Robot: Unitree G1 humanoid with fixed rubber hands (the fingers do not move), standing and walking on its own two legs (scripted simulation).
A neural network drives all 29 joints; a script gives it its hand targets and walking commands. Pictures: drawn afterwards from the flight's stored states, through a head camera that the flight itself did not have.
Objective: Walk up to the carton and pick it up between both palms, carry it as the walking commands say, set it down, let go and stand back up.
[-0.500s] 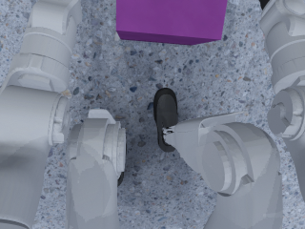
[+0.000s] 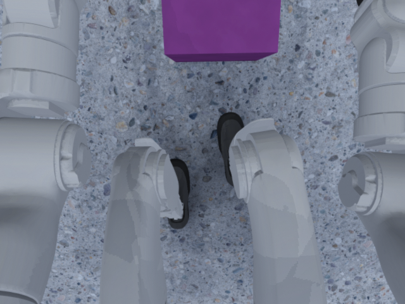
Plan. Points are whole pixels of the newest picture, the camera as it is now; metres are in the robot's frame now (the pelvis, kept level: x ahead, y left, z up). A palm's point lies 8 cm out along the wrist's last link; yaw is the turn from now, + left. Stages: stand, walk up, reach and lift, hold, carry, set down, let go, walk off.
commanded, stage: set down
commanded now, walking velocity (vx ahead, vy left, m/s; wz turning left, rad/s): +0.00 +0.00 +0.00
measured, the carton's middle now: (218, 6) +0.55 -0.10 -0.34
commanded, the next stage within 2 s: let go in 0.88 s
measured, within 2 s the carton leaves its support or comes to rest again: neither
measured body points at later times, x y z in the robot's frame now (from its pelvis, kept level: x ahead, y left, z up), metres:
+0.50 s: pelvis +0.00 +0.00 +0.13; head +0.35 -0.06 +0.39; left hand +0.60 +0.09 +0.02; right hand +0.50 -0.30 +0.01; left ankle +0.08 +0.08 -0.40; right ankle +0.18 -0.10 -0.40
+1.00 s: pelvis +0.03 -0.01 +0.23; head +0.35 -0.07 +0.53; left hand +0.59 +0.09 +0.12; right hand +0.50 -0.29 +0.10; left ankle +0.08 +0.08 -0.40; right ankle +0.18 -0.10 -0.40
